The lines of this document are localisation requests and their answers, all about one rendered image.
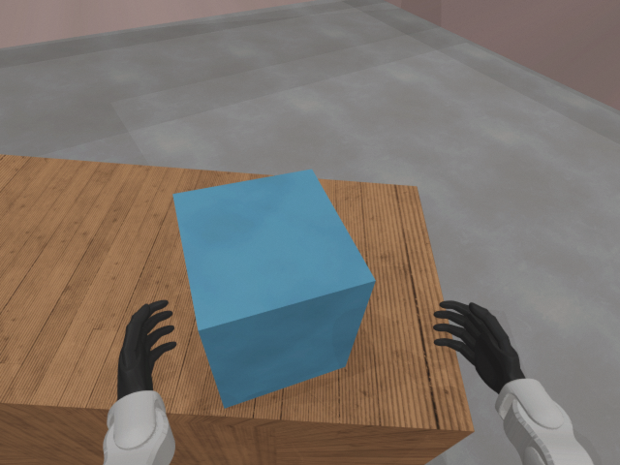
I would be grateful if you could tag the robot left forearm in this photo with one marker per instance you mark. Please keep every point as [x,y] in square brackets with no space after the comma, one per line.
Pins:
[139,432]

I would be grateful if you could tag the carton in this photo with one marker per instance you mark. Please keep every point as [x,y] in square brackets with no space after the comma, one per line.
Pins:
[278,286]

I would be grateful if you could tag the robot right hand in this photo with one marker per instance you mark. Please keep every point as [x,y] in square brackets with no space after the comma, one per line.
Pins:
[487,346]

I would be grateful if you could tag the robot right forearm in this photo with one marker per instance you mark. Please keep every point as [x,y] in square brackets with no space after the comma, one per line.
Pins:
[539,429]

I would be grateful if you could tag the pedestal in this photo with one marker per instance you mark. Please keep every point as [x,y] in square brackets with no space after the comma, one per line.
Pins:
[84,245]

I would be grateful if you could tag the robot left hand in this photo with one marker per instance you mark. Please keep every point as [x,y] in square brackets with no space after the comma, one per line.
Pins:
[136,361]

